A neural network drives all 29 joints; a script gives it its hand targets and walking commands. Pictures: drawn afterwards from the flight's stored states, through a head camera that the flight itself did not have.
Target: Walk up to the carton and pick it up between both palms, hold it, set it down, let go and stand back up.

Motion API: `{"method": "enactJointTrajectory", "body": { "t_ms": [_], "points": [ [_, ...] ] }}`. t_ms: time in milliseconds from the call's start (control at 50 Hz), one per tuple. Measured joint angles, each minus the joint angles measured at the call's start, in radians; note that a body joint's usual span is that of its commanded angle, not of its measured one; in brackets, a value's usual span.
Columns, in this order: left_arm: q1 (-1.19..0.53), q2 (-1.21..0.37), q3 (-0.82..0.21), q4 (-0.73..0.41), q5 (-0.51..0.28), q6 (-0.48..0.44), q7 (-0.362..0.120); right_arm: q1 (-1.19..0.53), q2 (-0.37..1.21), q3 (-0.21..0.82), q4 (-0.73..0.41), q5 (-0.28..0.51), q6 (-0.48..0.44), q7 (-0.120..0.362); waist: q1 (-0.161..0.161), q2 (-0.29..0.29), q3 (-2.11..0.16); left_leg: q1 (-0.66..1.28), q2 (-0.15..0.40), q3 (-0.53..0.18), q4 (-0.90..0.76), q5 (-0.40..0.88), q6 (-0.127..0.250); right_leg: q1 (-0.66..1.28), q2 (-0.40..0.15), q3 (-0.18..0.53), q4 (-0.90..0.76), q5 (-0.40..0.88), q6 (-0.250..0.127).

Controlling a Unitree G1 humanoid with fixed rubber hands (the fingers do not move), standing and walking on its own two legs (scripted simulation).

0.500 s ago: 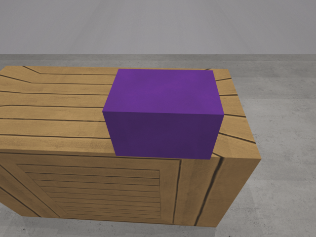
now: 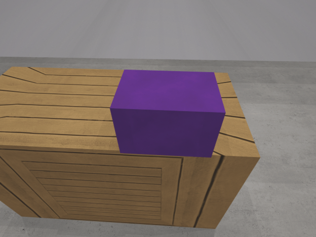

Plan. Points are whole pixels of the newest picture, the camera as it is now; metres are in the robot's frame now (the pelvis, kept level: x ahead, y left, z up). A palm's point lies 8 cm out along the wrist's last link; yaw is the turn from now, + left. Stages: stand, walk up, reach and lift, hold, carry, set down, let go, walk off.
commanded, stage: stand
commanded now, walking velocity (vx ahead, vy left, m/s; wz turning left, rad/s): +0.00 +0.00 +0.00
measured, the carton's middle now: (166, 112) +0.50 +0.00 +0.05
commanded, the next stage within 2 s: none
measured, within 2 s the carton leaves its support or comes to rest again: neither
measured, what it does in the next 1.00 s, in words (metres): stands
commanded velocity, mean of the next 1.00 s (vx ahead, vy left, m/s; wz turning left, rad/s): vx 0.00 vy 0.00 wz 0.00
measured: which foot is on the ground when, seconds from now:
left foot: down 0.00-1.00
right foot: down 0.00-1.00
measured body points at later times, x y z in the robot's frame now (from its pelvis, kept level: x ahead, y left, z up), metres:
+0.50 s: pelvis -0.02 +0.01 +0.00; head -0.03 +0.02 +0.45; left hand -0.07 +0.20 -0.17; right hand -0.06 -0.19 -0.17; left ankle +0.04 +0.11 -0.74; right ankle +0.01 -0.10 -0.74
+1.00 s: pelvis -0.01 +0.02 +0.00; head -0.01 +0.02 +0.45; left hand -0.05 +0.20 -0.17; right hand -0.05 -0.18 -0.17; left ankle +0.04 +0.11 -0.74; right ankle +0.01 -0.11 -0.74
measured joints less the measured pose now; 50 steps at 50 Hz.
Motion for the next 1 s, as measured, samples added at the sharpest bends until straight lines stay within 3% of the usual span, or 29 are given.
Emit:
{"method": "enactJointTrajectory", "body": {
  "t_ms": [340,1000],
  "points": [
    [0.007,-0.029,-0.009,0.055,-0.002,0.008,0.011,-0.003,0.018,0.010,0.021,0.002,0.004,-0.011,-0.004,0.010,0.002,-0.037,-0.016,0.000,0.014,0.013,0.017,-0.040,-0.015,0.006,0.023,0.009,0.017],
    [-0.003,-0.044,-0.005,0.051,-0.006,0.006,0.015,-0.014,0.025,0.002,0.010,0.006,-0.001,-0.011,-0.008,0.010,0.004,-0.054,-0.032,-0.001,0.006,0.013,0.026,-0.065,-0.025,0.022,0.029,0.001,0.028]
  ]
}}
